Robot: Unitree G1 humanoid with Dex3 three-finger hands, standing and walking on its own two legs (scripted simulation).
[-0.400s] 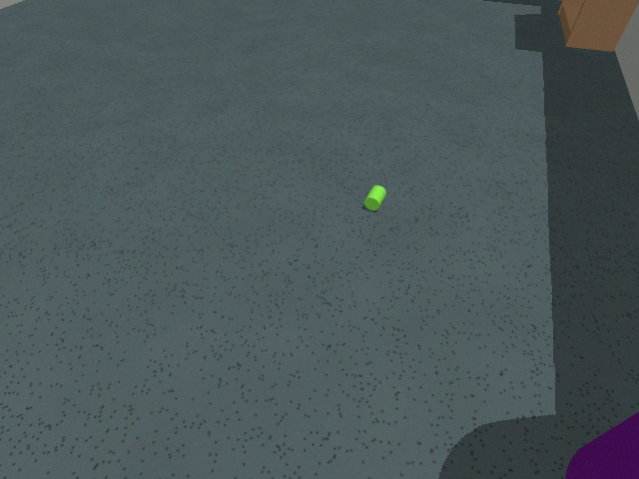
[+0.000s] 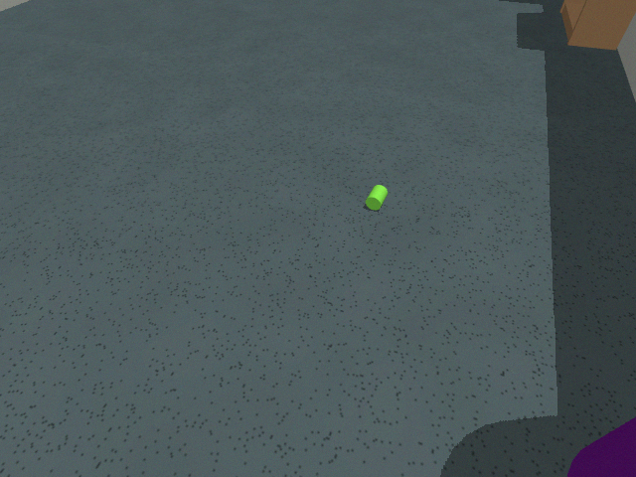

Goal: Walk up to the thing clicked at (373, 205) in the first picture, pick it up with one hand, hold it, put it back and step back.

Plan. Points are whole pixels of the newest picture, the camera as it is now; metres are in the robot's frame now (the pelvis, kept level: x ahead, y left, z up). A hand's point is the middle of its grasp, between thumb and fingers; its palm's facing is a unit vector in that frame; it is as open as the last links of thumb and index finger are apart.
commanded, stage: stand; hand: left
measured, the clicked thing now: (376, 197) +1.45 -0.22 -0.74
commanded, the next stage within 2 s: walk up in 0.72 s
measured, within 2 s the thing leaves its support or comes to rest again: neither
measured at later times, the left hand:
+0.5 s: hand out of the picture +0.08 +0.25 -0.16, palm faces -0.02 -0.94 -0.33, open 7.4 cm
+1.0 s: hand out of the picture +0.16 +0.23 -0.14, palm faces -0.14 -0.92 -0.38, open 7.4 cm
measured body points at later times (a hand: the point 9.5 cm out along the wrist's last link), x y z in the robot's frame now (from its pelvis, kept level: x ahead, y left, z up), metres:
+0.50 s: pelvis +0.01 +0.00 +0.00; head +0.02 +0.00 +0.45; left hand +0.08 +0.30 -0.13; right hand +0.09 -0.30 -0.13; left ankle +0.01 +0.12 -0.75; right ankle +0.00 -0.12 -0.75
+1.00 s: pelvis +0.06 -0.05 -0.01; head +0.05 -0.06 +0.44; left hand +0.17 +0.28 -0.11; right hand +0.05 -0.40 -0.13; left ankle +0.01 +0.12 -0.75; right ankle +0.13 -0.21 -0.73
